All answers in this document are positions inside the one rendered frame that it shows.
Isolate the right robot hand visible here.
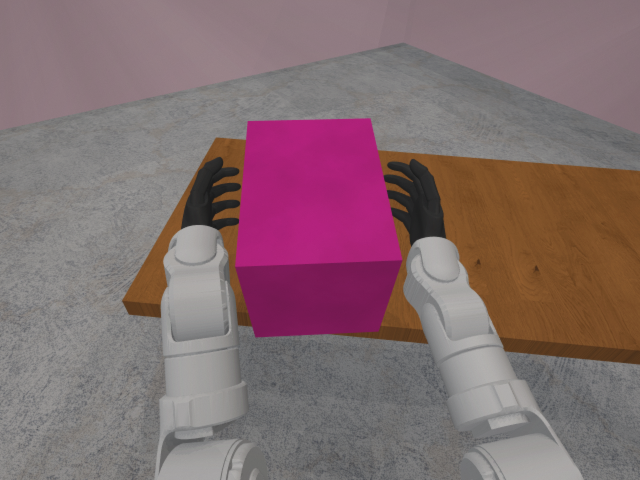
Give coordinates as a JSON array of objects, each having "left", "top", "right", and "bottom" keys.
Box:
[{"left": 384, "top": 159, "right": 446, "bottom": 247}]

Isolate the left robot hand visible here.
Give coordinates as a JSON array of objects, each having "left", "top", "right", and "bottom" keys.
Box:
[{"left": 181, "top": 157, "right": 241, "bottom": 230}]

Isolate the left robot upper arm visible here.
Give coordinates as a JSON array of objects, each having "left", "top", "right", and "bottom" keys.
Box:
[{"left": 157, "top": 439, "right": 268, "bottom": 480}]

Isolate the right robot upper arm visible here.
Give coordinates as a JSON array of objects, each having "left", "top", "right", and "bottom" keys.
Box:
[{"left": 460, "top": 433, "right": 582, "bottom": 480}]

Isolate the carton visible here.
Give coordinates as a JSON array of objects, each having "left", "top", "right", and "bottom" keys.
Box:
[{"left": 235, "top": 118, "right": 402, "bottom": 337}]

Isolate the left robot forearm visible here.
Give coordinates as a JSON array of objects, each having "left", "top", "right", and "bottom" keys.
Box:
[{"left": 154, "top": 225, "right": 249, "bottom": 480}]

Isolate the table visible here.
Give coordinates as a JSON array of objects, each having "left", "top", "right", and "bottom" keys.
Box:
[{"left": 122, "top": 137, "right": 640, "bottom": 365}]

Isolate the right robot forearm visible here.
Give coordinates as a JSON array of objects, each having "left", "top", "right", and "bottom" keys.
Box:
[{"left": 403, "top": 237, "right": 584, "bottom": 480}]

